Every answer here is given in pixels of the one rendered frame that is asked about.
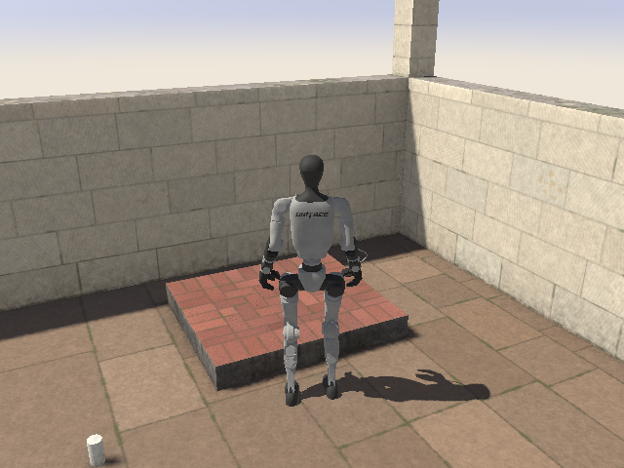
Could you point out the right robot hand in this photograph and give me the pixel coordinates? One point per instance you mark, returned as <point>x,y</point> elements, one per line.
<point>347,272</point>

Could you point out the right robot shin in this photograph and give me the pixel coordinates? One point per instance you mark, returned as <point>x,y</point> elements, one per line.
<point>331,354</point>

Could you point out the left robot forearm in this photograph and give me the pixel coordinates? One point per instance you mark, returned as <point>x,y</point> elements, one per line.
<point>268,259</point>

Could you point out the right robot forearm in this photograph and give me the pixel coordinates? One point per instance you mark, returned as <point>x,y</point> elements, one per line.
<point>353,258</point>

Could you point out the robot left upper arm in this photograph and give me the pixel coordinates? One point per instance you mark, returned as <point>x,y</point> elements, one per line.
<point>281,207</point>

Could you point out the right robot thigh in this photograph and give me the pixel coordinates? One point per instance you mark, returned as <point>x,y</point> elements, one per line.
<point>335,286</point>

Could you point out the robot right upper arm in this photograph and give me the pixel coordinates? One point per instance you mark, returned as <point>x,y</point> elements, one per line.
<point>342,207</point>

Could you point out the left robot hand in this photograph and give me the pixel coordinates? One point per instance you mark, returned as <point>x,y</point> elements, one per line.
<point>263,279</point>

